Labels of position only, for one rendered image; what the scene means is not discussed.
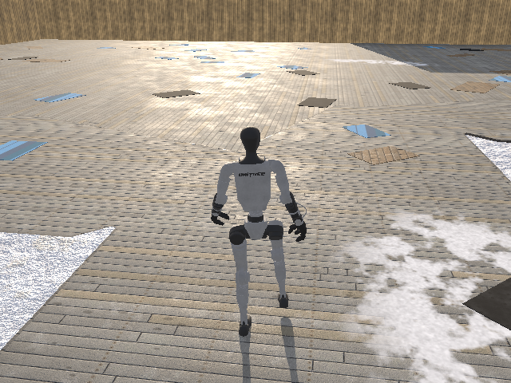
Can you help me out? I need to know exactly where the left robot foot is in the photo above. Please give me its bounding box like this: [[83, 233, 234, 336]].
[[239, 314, 252, 337]]

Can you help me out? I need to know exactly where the left robot thigh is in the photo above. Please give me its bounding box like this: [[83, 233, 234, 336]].
[[229, 224, 250, 286]]

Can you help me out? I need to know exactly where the left robot forearm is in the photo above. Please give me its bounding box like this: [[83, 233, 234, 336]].
[[212, 193, 224, 216]]

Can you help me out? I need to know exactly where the left robot hand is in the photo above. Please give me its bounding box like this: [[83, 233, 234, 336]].
[[211, 212, 229, 226]]

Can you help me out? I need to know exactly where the right robot upper arm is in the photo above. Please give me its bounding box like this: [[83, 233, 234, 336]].
[[268, 160, 292, 204]]

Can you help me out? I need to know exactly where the left robot upper arm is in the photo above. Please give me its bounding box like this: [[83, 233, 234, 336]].
[[215, 161, 236, 205]]

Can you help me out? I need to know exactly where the right robot hand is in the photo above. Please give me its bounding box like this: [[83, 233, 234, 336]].
[[288, 221, 307, 242]]

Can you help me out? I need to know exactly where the right robot forearm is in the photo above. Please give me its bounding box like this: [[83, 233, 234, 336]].
[[285, 191, 303, 226]]

